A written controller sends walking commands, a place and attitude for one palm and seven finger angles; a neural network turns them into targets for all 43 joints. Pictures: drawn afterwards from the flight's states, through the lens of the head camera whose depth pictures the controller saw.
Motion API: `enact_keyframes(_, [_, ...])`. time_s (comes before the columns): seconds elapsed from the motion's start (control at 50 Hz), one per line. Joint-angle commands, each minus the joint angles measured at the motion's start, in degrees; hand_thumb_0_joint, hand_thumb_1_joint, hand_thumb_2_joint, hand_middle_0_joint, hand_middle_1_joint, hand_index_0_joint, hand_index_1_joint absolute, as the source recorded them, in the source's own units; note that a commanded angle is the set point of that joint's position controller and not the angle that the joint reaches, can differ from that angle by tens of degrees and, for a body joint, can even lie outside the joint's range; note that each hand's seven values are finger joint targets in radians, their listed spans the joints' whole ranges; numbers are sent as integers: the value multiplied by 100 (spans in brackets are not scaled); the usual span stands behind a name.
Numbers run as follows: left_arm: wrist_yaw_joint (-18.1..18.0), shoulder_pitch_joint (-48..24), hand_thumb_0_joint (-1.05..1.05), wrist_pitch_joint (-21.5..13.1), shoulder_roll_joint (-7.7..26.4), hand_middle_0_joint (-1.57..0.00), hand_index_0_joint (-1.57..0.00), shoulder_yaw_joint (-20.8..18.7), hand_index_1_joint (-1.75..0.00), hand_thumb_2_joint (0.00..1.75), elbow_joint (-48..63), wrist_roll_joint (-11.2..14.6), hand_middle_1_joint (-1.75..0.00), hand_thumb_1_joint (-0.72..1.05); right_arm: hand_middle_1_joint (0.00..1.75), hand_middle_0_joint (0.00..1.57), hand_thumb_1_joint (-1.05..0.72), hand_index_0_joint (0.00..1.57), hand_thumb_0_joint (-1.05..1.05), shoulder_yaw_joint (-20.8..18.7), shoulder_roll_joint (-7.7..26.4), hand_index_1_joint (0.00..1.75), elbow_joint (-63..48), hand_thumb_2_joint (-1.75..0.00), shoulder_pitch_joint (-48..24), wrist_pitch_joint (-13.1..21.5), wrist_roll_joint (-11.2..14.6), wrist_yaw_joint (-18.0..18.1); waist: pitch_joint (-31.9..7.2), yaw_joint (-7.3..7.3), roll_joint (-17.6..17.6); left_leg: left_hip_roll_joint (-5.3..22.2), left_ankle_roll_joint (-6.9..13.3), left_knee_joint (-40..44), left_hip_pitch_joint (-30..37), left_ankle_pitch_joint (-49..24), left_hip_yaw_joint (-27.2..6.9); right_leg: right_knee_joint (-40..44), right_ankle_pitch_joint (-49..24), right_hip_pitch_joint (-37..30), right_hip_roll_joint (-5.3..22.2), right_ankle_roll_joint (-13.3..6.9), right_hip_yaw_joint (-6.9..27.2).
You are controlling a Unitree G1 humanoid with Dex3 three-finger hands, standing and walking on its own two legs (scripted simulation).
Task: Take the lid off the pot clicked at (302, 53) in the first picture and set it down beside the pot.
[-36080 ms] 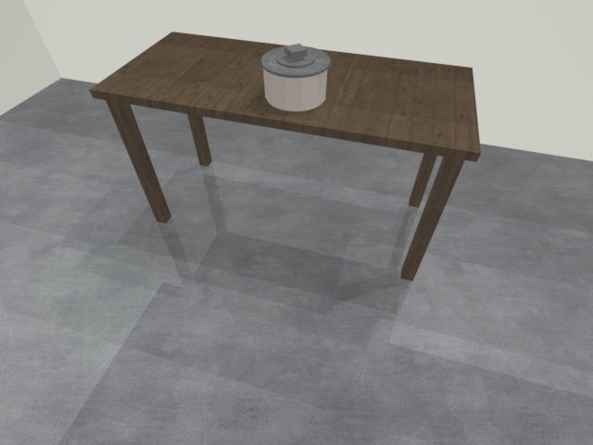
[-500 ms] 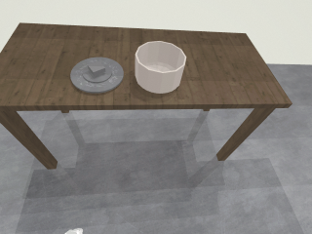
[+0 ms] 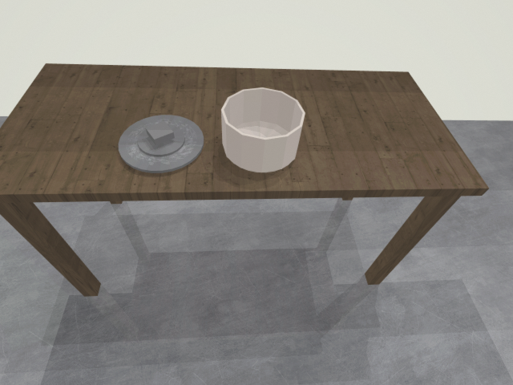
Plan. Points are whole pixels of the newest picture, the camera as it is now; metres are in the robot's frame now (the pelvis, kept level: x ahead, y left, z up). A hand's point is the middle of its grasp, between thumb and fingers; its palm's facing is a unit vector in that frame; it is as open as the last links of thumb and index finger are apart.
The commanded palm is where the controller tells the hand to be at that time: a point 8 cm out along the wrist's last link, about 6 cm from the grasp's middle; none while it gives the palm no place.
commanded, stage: stop stepping back and stand still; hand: left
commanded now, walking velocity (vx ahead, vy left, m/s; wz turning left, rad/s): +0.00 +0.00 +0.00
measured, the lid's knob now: (160, 133) +0.67 +0.27 -0.05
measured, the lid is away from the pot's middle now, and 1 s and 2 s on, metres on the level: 0.26 0.26 0.26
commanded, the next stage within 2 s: let the arm hang, fingers relaxed in 0.02 s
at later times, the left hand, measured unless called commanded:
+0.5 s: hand out of the picture +0.01 +0.16 -0.17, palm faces +0.06 -0.98 -0.20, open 7.2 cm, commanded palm none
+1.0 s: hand out of the picture -0.02 +0.15 -0.17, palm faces +0.06 -0.98 -0.19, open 7.2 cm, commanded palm none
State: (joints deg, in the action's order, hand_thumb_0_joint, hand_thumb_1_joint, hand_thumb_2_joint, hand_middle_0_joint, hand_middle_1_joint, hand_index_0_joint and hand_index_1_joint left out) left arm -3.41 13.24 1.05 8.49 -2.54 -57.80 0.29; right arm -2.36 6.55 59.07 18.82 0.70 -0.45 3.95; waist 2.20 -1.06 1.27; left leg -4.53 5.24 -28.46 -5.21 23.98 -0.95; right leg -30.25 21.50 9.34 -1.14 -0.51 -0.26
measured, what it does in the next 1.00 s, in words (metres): stands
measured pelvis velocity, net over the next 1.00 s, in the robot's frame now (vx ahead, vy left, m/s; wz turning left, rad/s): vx -0.03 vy -0.02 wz -0.01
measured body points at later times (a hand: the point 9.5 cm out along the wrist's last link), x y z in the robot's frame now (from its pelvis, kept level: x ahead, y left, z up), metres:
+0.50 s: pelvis -0.02 -0.02 +0.01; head +0.01 -0.01 +0.45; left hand +0.00 +0.21 -0.16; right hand -0.04 -0.22 -0.15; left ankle -0.10 +0.06 -0.73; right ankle -0.06 -0.12 -0.73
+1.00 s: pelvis -0.03 -0.02 +0.01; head -0.01 -0.01 +0.46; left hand -0.03 +0.20 -0.15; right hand -0.06 -0.22 -0.15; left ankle -0.10 +0.06 -0.73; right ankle -0.06 -0.12 -0.73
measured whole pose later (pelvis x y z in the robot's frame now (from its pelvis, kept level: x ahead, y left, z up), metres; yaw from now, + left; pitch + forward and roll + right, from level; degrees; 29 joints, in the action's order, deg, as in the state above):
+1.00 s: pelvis -0.03 -0.02 +0.01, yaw +0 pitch +0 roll -1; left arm -3.1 15.1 0.4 8.1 -1.8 -62.2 0.2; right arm -1.3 5.1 62.7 18.5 0.7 -0.2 3.5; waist 3.6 -0.5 0.4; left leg -3.1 3.5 -25.1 -5.1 19.4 -0.8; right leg -25.7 16.4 8.8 -2.3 -1.7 -0.4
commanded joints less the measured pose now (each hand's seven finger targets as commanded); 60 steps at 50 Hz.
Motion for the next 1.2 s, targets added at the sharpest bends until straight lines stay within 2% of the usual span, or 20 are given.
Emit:
enact_keyframes(0.0, [15, 282, 0, -99, 350, -20, -20, -26, -30, 90, 268, -38, -30, 90, 30, 20, -90, 20, 0, -104, 459, 30, -50, -90, 763, 12, -6, 24, -45, -23, -419, 1128, -61, 195, 219, -4565, -705, 47, -2393, 66, 422, -340, 207])
enact_keyframes(0.14, [33, 325, 0, -115, 400, -20, -20, -7, -30, 90, 163, -32, -30, 90, 30, 20, -90, 20, 0, -77, 482, 30, -59, -90, 619, -3, -6, -4, 68, -9, -119, 936, -139, 282, -91, -3430, -510, 263, -2782, -186, 576, -415, 392])
enact_keyframes(0.18, [31, 336, 0, -124, 378, -20, -20, -5, -30, 90, 161, -26, -30, 90, 30, 20, -90, 20, 0, -79, 495, 30, -36, -90, 624, 5, -3, -2, -13, -12, -102, 951, -132, 301, -21, -3477, -523, 276, -2791, -217, 573, -406, 386])
enact_keyframes(0.24, [32, 331, 0, -113, 360, -20, -20, 4, -30, 90, 142, -25, -30, 90, 30, 20, -90, 20, 0, -59, 459, 30, 6, -90, 597, 0, -6, -9, 160, 7, -147, 970, -100, 420, -142, -3178, -548, 350, -2498, -144, 539, -377, 373])
enact_keyframes(0.28, [31, 362, 0, -125, 367, -20, -20, 10, -30, 90, 98, -19, -30, 90, 30, 20, -90, 20, 0, -51, 467, 30, 39, -90, 612, 13, 0, -6, 68, 7, -212, 970, -107, 403, -66, -3325, -533, 355, -2581, -184, 548, -376, 385])
enact_keyframes(0.38, [31, 381, 0, -138, 358, -20, -20, 11, -30, 90, 45, -18, -30, 90, 30, 20, -90, 20, 0, -45, 423, 30, 93, -90, 644, 23, 5, -8, -6, 12, -158, 967, -112, 450, -66, -3158, -537, 425, -2516, -245, 544, -374, 404])
enact_keyframes(0.42, [26, 398, 0, -132, 349, -20, -20, 23, -30, 90, 29, -19, -30, 90, 30, 20, -90, 20, 0, -42, 394, 30, 111, -90, 619, 9, 8, -16, 162, 24, -139, 952, -116, 506, -191, -2820, -505, 502, -2384, -176, 564, -373, 428])
enact_keyframes(0.5, [25, 413, 0, -152, 358, -20, -20, 23, -30, 90, -19, -25, -30, 90, 30, 20, -90, 20, 0, -38, 338, 30, 159, -90, 626, 9, 16, -24, 175, 24, -100, 931, -127, 528, -245, -2616, -477, 566, -2403, -216, 573, -377, 459])
enact_keyframes(0.68, [27, 448, 0, -165, 310, -20, -20, 30, -30, 90, -94, -14, -30, 90, 30, 20, -90, 20, 0, -22, 335, 30, 219, -90, 625, 36, 11, -20, 110, 34, -191, 955, -125, 572, -202, -2806, -491, 576, -2468, -225, 565, -358, 461])
enact_keyframes(0.8, [30, 459, 0, -168, 321, -20, -20, 34, -30, 90, -135, -25, -30, 90, 30, 20, -90, 20, 0, -24, 306, 30, 250, -90, 598, 29, 19, -26, 216, 36, -164, 950, -127, 625, -293, -2514, -484, 665, -2310, -182, 563, -339, 465])
enact_keyframes(0.88, [34, 483, 0, -178, 282, -20, -20, 46, -30, 90, -188, -17, -30, 90, 30, 20, -90, 20, 0, -17, 325, 30, 274, -90, 587, 45, 11, -23, 126, 26, -210, 951, -128, 636, -180, -2684, -481, 642, -2400, -169, 563, -338, 486])
enact_keyframes(0.92, [38, 476, 0, -169, 279, -20, -20, 53, -30, 90, -198, -21, -30, 90, 30, 20, -90, 20, 0, -11, 317, 30, 272, -90, 572, 30, 15, -29, 269, 29, -200, 964, -115, 693, -276, -2426, -489, 701, -2180, -84, 542, -321, 482])
enact_keyframes(0.96, [38, 480, 0, -175, 275, -20, -20, 49, -30, 90, -214, -21, -30, 90, 30, 20, -90, 20, 0, -7, 329, 30, 288, -90, 587, 45, 12, -24, 182, 30, -232, 974, -113, 689, -219, -2598, -505, 663, -2255, -138, 533, -320, 471])
enact_keyframes(1.08, [43, 502, 0, -173, 268, -20, -20, 55, -30, 90, -269, -22, -30, 90, 30, 20, -90, 20, 0, 11, 328, 30, 315, -90, 572, 55, 19, -26, 201, 38, -163, 975, -105, 729, -263, -2516, -512, 681, -2153, -123, 527, -296, 450])
enact_keyframes(1.12, [46, 488, 0, -160, 263, -20, -20, 59, -30, 90, -274, -31, -30, 90, 30, 20, -90, 20, 0, 11, 314, 30, 319, -90, 558, 42, 17, -37, 363, 47, -197, 982, -89, 815, -401, -2208, -550, 723, -1897, -44, 511, -284, 444])
enact_keyframes(1.18, [46, 546, 0, -178, 241, -20, -20, 60, -30, 90, -312, -25, -30, 90, 30, 20, -90, 20, 0, 14, 308, 30, 319, -90, 556, 58, 16, -34, 254, 52, -154, 952, -95, 770, -336, -2335, -536, 726, -2058, -111, 536, -292, 474])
